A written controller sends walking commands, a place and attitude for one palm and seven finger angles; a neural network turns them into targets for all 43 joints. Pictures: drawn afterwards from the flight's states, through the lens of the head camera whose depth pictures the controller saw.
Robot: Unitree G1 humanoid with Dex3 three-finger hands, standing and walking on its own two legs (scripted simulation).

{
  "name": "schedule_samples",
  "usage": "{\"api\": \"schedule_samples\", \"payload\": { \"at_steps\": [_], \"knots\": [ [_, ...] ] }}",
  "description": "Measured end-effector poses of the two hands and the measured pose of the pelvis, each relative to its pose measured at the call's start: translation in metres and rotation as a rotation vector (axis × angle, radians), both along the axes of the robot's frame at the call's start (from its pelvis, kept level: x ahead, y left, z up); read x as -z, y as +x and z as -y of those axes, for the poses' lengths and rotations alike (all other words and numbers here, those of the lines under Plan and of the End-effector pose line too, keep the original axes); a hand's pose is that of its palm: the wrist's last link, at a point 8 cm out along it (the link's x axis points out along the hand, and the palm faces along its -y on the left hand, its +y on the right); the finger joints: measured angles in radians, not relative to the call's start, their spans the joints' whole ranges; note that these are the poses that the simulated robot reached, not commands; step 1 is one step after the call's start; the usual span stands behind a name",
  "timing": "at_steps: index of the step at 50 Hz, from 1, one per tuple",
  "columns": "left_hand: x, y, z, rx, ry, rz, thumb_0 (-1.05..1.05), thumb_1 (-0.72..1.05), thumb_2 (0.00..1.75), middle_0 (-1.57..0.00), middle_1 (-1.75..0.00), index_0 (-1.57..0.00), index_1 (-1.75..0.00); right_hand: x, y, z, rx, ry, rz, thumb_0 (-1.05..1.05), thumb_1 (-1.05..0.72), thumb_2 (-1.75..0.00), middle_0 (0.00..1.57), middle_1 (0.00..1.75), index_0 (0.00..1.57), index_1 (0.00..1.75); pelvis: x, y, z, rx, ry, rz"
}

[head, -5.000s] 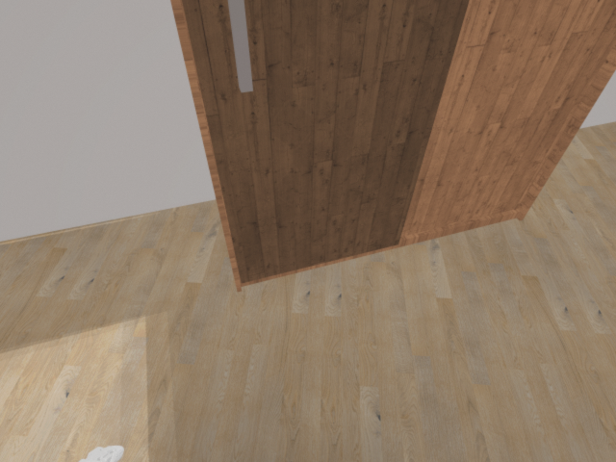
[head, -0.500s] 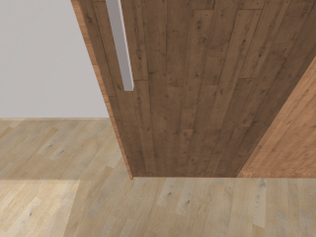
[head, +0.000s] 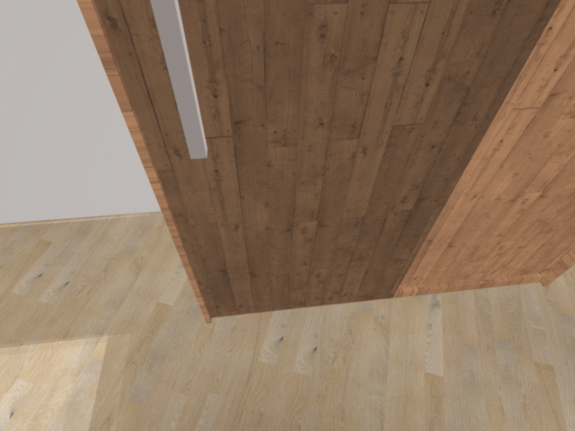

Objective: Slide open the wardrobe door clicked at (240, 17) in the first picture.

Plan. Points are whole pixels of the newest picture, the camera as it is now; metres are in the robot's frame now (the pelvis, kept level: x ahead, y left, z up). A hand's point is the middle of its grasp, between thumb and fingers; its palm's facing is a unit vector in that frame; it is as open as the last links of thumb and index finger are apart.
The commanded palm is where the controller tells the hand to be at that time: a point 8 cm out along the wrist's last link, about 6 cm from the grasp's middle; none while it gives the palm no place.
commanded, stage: come to a stop and stand still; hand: left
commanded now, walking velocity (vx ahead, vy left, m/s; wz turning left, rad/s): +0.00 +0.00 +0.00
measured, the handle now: (180, 59) +0.56 +0.17 +0.23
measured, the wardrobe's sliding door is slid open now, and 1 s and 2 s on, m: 0.00 0.00 0.00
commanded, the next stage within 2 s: look again from close up in 1.24 s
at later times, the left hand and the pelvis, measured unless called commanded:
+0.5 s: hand out of the picture -0.02 +0.14 -0.17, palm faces +0.07 -0.97 -0.22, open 7.3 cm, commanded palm none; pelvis -0.02 -0.03 +0.00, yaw +2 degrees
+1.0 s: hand out of the picture -0.07 +0.13 -0.18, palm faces +0.10 -0.98 -0.16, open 7.4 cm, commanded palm none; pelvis -0.05 -0.02 +0.00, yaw +2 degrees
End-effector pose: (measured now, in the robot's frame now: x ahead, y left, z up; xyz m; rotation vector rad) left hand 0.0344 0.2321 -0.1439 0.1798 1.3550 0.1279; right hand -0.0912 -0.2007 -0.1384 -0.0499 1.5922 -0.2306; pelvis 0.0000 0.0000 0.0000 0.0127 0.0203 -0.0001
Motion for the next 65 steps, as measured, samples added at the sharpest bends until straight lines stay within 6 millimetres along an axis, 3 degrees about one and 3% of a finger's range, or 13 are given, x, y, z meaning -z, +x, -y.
{"api": "schedule_samples", "payload": {
  "at_steps": [4, 10, 14, 19, 24, 33, 39, 46, 54, 65],
  "knots": [
    [0.001, 0.016, 0.014, 0.033, 0.034, 0.067, 0.0, 0.93, 0.89, -0.2, -0.3, -0.2, -0.3, 0.02, 0.016, 0.017, -0.02, 0.018, 0.031, 0.0, -0.91, -0.9, 0.2, 0.3, 0.2, 0.3, 0.011, -0.002, 0.01, -0.002, -0.024, 0.011],
    [0.003, 0.019, 0.023, -0.014, 0.036, 0.131, 0.0, 0.94, 0.89, -0.2, -0.3, -0.2, -0.3, 0.023, 0.078, 0.029, -0.077, 0.006, 0.225, 0.0, -0.91, -0.9, 0.2, 0.3, 0.2, 0.3, 0.012, 0.001, 0.019, -0.016, -0.016, 0.061],
    [-0.003, 0.009, 0.026, -0.039, 0.039, 0.15, 0.0, 0.95, 0.89, -0.2, -0.3, -0.2, -0.3, 0.02, 0.106, 0.04, -0.122, -0.016, 0.307, 0.02, -0.94, -0.9, 0.2, 0.3, 0.2, 0.3, 0.009, 0.002, 0.022, -0.021, -0.014, 0.069],
    [-0.006, -0.021, 0.031, -0.052, 0.039, 0.115, 0.0, 0.94, 0.89, -0.2, -0.3, -0.2, -0.3, 0.015, 0.119, 0.051, -0.141, -0.02, 0.359, 0.02, -0.95, -0.9, 0.2, 0.3, 0.2, 0.3, 0.005, -0.006, 0.027, -0.02, -0.006, 0.075],
    [-0.004, -0.058, 0.04, -0.076, 0.023, 0.045, 0.0, 0.92, 0.89, -0.2, -0.3, -0.2, -0.3, 0.013, 0.105, 0.055, -0.155, -0.012, 0.336, 0.01, -0.94, -0.9, 0.2, 0.3, 0.2, 0.3, 0.003, -0.015, 0.032, -0.026, -0.004, 0.078],
    [0.0, -0.109, 0.056, -0.12, -0.012, -0.045, 0.0, 0.91, 0.89, -0.2, -0.3, -0.2, -0.3, 0.014, 0.049, 0.049, -0.145, 0.017, 0.201, 0.0, -0.92, -0.9, 0.2, 0.3, 0.2, 0.3, 0.001, -0.029, 0.036, -0.037, -0.009, 0.08],
    [0.004, -0.123, 0.059, -0.127, -0.03, -0.063, 0.0, 0.91, 0.89, -0.2, -0.3, -0.2, -0.3, 0.014, 0.012, 0.039, -0.118, 0.028, 0.13, 0.0, -0.91, -0.9, 0.2, 0.3, 0.2, 0.3, 0.002, -0.037, 0.034, -0.038, -0.013, 0.078],
    [0.009, -0.122, 0.054, -0.122, -0.042, -0.048, 0.0, 0.91, 0.89, -0.2, -0.3, -0.2, -0.3, 0.012, -0.015, 0.025, -0.092, 0.033, 0.091, 0.0, -0.91, -0.9, 0.2, 0.3, 0.2, 0.3, 0.004, -0.045, 0.027, -0.038, -0.015, 0.067],
    [0.01, -0.116, 0.044, -0.122, -0.042, -0.017, 0.0, 0.91, 0.89, -0.2, -0.3, -0.2, -0.3, 0.013, -0.021, 0.011, -0.088, 0.038, 0.094, 0.0, -0.91, -0.9, 0.2, 0.3, 0.2, 0.3, 0.005, -0.05, 0.018, -0.041, -0.015, 0.054],
    [0.009, -0.124, 0.038, -0.138, -0.038, -0.034, 0.0, 0.91, 0.89, -0.2, -0.3, -0.2, -0.3, 0.015, 0.011, 0.006, -0.113, 0.038, 0.165, 0.0, -0.91, -0.9, 0.2, 0.3, 0.2, 0.3, 0.006, -0.05, 0.01, -0.044, -0.015, 0.041]
  ]
}}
